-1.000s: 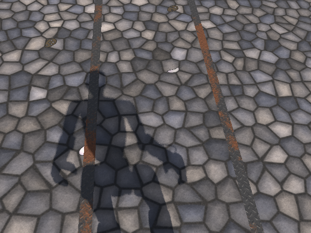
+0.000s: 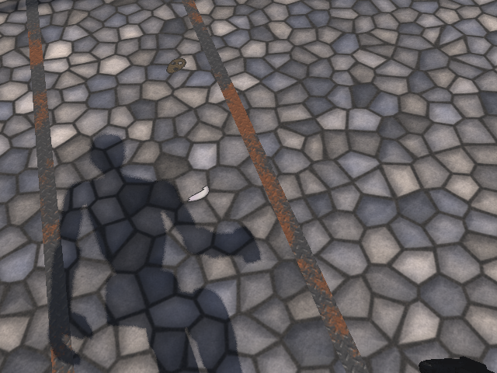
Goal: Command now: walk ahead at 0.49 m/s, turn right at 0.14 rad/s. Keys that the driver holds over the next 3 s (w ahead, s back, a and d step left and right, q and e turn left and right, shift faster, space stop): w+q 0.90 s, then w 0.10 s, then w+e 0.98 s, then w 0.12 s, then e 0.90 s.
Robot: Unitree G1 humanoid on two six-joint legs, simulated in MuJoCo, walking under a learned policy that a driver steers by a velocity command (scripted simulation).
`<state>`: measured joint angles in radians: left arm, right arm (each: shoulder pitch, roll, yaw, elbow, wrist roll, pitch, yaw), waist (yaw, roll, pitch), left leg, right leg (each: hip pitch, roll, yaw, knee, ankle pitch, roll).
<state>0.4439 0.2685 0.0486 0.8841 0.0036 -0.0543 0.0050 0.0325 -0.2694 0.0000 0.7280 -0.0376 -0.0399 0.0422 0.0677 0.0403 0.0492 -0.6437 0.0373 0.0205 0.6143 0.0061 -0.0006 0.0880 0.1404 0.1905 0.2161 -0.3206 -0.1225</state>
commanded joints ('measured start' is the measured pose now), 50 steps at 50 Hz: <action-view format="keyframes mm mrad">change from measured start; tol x32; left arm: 1 9 165 32 -27 12 -22 12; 24 -514 69 -40 -266 26 -3 -27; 30 -51 240 17 -191 55 -41 24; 50 -7 125 17 -46 17 -39 -1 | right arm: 1 -14 -105 -25 -57 8 -21 -10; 5 465 -295 -92 60 -16 -34 -55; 31 472 -51 -74 32 60 -27 -37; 50 -60 -27 -34 -94 -4 28 38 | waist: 1 -42 -126 -17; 5 -167 152 -361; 27 -102 51 -37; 31 -14 -353 -333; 50 -15 -126 37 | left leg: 1 209 -61 37 -84 -25 67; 4 647 -7 -43 -134 -121 151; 6 937 334 -827 -293 -146 368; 11 489 139 -419 -384 -14 276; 28 505 47 -415 -160 235 147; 32 -27 -87 -135 579 -522 83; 50 62 -14 51 45 -97 75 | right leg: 1 -32 -273 50 63 907 -18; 3 10 -249 -6 354 1101 7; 6 -597 6 -119 1133 -168 70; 7 -681 -76 -84 1147 -89 59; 28 -329 -103 -168 249 166 119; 31 188 -601 541 48 -166 -68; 50 -100 -391 -302 -41 560 -8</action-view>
